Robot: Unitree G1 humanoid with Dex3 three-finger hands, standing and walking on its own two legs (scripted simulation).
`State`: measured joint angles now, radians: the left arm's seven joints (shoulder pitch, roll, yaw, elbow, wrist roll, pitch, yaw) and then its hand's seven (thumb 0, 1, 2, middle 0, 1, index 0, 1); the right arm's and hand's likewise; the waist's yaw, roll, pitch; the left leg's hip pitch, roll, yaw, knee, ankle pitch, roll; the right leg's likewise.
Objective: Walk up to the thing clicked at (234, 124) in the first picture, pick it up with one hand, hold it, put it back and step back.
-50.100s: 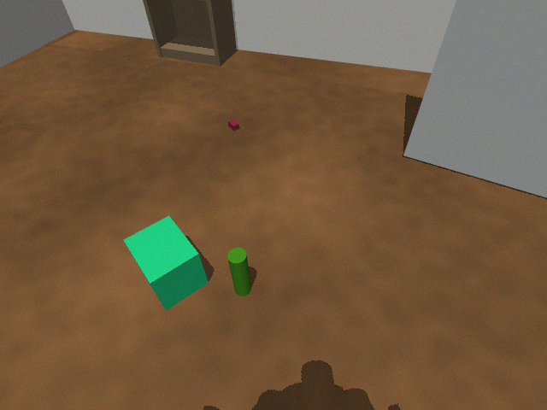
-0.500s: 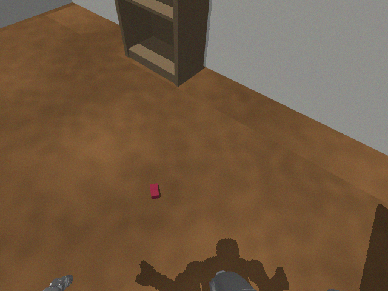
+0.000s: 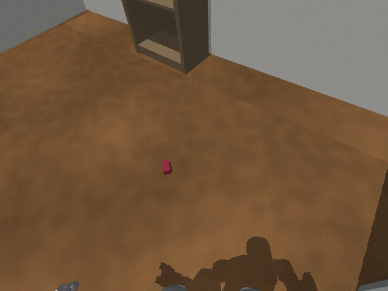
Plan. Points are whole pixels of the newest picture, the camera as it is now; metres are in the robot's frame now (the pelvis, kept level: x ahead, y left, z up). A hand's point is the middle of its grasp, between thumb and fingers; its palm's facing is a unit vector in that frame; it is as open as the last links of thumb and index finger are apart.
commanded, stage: step back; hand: left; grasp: from above
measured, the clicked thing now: (166, 167) +0.85 +0.24 -0.74
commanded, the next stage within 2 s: stand in 1.62 s
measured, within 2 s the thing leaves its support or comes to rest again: neither
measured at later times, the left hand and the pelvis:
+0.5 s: hand out of the picture -0.11 +0.24 -0.16, palm faces -0.04 -0.91 -0.40, open 7.4 cm; pelvis -0.19 -0.03 -0.01, yaw -1 degrees
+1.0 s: hand out of the picture -0.21 +0.25 -0.14, palm faces +0.05 -0.92 -0.38, open 7.4 cm; pelvis -0.25 -0.03 +0.01, yaw +3 degrees
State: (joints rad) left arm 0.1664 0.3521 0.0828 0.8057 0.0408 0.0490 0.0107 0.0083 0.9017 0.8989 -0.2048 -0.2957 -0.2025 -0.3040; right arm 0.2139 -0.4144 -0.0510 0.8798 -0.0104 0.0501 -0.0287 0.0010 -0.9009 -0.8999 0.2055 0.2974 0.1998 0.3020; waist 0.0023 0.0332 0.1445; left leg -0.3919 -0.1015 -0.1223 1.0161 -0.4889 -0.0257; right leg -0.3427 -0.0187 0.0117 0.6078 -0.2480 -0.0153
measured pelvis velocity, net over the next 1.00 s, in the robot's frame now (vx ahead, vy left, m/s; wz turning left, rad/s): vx -0.25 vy -0.03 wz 0.05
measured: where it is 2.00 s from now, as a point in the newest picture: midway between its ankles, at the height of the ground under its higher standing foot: outside the picture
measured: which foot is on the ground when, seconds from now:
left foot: up 0.00-0.06, down 0.08-0.50, up 0.52-0.78, down 0.80-1.00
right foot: down 0.00-0.12, up 0.14-0.44, down 0.46-0.84, up 0.86-1.00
